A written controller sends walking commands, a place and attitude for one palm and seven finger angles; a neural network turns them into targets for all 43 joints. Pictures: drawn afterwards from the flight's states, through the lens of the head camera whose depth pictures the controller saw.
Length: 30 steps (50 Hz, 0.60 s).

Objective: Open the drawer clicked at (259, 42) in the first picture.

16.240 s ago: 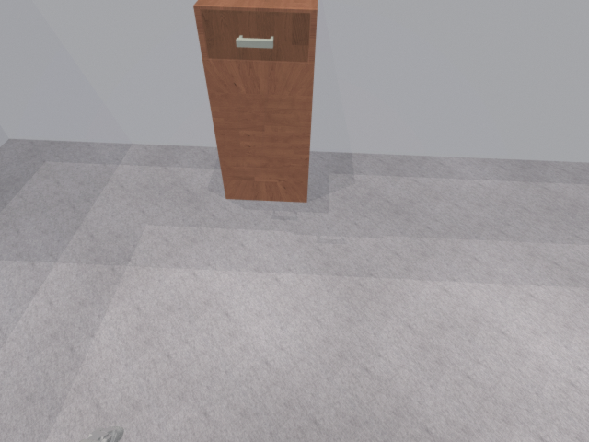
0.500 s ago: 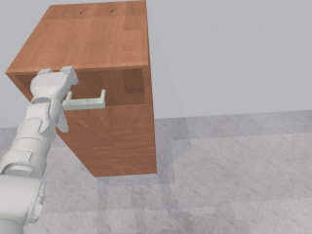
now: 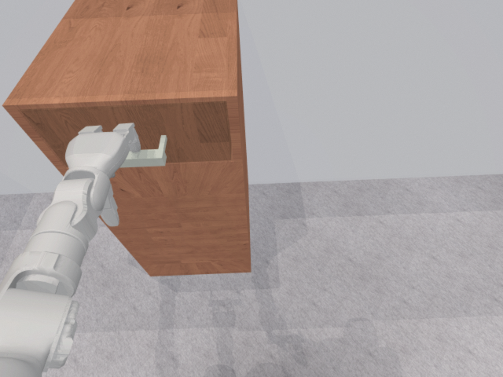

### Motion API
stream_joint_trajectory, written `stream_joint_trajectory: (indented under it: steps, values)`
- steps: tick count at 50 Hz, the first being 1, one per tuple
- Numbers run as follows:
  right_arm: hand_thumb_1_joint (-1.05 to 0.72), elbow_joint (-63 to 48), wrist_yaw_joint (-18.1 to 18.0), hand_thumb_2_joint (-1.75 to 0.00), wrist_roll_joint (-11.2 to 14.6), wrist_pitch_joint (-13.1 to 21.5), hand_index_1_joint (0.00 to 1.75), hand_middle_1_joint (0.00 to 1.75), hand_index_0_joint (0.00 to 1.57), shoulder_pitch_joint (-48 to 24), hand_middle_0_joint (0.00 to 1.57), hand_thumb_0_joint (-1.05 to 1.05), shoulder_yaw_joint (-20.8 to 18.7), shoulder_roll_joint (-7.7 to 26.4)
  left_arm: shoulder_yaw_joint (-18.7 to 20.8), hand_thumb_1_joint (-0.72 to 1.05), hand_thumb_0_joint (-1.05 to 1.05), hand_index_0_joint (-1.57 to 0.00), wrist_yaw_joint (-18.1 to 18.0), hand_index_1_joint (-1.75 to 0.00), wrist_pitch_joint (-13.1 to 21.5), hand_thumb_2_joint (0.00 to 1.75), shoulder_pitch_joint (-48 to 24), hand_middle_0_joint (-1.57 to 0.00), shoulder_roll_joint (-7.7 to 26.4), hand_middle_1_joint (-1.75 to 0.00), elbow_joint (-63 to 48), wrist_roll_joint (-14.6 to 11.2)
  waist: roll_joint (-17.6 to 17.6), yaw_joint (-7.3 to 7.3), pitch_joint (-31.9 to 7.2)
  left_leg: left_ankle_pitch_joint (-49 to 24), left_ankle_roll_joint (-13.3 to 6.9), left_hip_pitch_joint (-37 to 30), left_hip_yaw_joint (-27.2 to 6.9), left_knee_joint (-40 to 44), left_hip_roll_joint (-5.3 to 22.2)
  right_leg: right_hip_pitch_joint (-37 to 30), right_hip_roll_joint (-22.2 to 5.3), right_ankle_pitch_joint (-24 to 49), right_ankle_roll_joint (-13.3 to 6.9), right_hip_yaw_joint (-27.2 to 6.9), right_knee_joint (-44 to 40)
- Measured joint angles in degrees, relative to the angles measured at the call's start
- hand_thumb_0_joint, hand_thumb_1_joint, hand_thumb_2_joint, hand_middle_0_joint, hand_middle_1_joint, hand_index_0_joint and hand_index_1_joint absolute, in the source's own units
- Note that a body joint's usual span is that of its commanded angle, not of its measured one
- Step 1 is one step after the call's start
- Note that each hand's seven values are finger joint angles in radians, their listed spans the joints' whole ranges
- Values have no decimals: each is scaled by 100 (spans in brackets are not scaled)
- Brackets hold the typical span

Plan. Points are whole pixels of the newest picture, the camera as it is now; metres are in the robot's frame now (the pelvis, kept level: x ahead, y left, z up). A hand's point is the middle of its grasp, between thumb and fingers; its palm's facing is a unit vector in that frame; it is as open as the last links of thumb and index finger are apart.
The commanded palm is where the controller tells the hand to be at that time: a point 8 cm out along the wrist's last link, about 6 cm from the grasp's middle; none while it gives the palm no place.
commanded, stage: lower the fingers behind the handle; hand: left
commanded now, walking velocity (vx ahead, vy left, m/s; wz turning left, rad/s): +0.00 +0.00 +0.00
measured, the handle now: (133, 150) +0.51 +0.25 +0.03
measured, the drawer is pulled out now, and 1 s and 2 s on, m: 0.00 0.00 0.00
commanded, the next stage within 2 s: close the thumb around the handle in 1.12 s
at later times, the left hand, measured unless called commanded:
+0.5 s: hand (124, 177) +0.45 +0.25 +0.03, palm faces -0.09 -0.01 -1.00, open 13.8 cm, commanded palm +0.43 +0.26 +0.08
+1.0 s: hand (125, 182) +0.45 +0.25 +0.01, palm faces -0.05 -0.03 -1.00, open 13.8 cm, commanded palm +0.43 +0.26 +0.07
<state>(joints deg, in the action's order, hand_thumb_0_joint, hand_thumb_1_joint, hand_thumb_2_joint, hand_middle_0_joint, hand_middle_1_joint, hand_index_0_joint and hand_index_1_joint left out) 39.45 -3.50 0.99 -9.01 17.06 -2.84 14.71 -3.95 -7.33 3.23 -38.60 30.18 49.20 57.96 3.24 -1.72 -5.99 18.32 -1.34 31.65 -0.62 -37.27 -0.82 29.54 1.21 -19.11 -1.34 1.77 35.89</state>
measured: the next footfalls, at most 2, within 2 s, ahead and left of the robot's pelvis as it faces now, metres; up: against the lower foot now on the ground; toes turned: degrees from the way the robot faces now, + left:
none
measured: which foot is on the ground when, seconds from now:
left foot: down 0.00-1.00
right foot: down 0.00-1.00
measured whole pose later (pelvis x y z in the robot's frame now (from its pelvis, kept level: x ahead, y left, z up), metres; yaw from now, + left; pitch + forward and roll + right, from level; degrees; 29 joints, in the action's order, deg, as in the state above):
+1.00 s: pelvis +0.00 +0.01 -0.01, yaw -2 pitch +17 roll -1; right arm 39.3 -2.1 0.1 -9.5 17.4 -3.0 14.2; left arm 0.6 -17.1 5.4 -36.8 29.1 53.4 61.5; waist 2.8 -4.0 -8.7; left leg 21.4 -2.2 39.5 1.4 -43.9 0.0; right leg 37.6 1.9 -20.7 -0.4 -0.2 41.3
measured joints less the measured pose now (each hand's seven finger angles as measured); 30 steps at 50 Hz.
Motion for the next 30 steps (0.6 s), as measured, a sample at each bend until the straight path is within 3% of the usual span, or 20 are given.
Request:
stream_joint_trajectory:
  steps: [3,6,14,30]
  values:
    - [-91,-10,-45,-90,-20,-3,30,30,20,44,21,1,-14,6,84,-49,0,-32,-9,-121,379,30,17,-32,1,-120,-126,34,-47,-53,-35,37,12,30,10,-55,15,38,15,-30,-13,-10,56]
    - [-91,-27,-31,-90,-17,-2,30,30,20,29,21,1,-10,38,202,-49,0,-32,-206,-121,543,30,-69,-32,-6,-120,12,143,-73,-124,-61,82,18,146,43,-155,36,170,34,-63,-21,-41,162]
    - [-91,-114,56,-90,-48,6,30,30,20,80,20,1,-51,65,496,-49,0,-32,-621,-121,220,31,44,-32,39,-120,354,307,-21,-174,-105,123,12,446,171,-277,97,529,89,-60,-12,-167,305]
    - [-91,30,40,-90,-85,16,30,30,20,151,21,1,-59,13,549,-49,0,-32,-697,-120,468,31,114,-31,98,-120,460,318,-61,-239,-209,236,-15,699,153,-482,113,731,105,-122,16,-149,406]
